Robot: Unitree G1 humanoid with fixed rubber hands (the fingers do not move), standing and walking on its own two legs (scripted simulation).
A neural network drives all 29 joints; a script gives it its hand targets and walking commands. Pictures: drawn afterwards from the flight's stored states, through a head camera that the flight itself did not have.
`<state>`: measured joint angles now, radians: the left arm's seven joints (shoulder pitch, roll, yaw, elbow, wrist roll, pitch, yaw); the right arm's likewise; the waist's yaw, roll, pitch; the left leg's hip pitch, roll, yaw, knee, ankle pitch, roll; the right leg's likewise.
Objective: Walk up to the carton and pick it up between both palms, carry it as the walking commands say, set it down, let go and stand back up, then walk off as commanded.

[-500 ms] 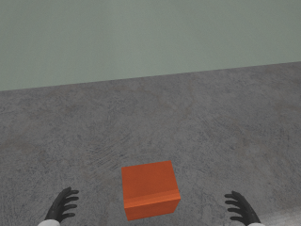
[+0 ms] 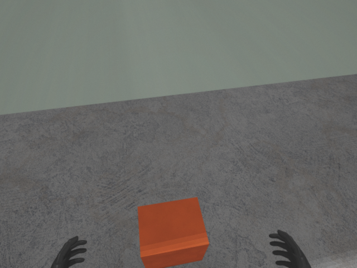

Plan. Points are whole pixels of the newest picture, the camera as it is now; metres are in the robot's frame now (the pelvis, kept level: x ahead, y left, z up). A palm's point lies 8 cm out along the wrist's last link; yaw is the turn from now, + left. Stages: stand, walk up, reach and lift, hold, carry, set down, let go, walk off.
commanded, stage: stand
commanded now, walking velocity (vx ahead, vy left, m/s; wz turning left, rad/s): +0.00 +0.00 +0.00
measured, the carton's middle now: (171, 234) +0.39 +0.04 -0.63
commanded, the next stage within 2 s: walk off in 1.16 s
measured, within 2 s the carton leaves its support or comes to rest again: neither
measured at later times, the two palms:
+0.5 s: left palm out of the picture +0.07 +0.29 -0.10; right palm out of the picture +0.12 -0.24 -0.06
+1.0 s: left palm out of the picture +0.07 +0.29 -0.09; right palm out of the picture +0.10 -0.25 -0.06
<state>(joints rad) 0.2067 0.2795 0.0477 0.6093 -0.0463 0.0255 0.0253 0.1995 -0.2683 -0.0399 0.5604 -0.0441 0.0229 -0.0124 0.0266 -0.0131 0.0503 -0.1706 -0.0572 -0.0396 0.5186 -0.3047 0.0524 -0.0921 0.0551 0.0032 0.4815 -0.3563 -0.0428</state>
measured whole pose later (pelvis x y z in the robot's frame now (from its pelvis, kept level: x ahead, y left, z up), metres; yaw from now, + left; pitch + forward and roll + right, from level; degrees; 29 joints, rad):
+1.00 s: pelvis -0.04 +0.01 +0.00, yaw +0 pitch -5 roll -1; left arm 0.24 0.29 0.05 0.73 -0.05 -0.02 0.01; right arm 0.21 -0.27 -0.04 0.64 -0.04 -0.02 -0.01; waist 0.02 -0.01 0.04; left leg -0.17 -0.04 -0.04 0.50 -0.24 0.04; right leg -0.08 0.07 0.00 0.43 -0.27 -0.04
